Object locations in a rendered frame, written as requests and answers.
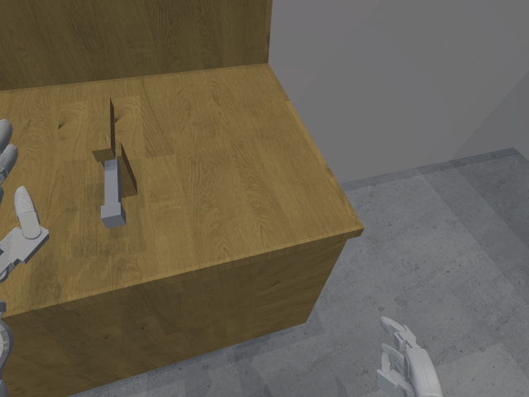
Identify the counter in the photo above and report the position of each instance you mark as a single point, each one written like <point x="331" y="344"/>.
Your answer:
<point x="234" y="220"/>

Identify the robot left hand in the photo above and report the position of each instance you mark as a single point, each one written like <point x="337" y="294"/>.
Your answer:
<point x="20" y="245"/>

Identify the robot right hand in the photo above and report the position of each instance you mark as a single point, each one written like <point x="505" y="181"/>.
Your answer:
<point x="414" y="374"/>

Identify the tap lever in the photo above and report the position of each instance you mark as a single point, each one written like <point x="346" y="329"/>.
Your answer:
<point x="112" y="213"/>

